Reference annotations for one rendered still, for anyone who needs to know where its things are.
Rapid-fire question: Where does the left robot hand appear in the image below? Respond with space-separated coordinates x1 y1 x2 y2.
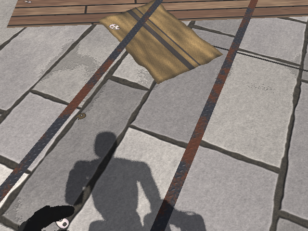
17 205 75 231

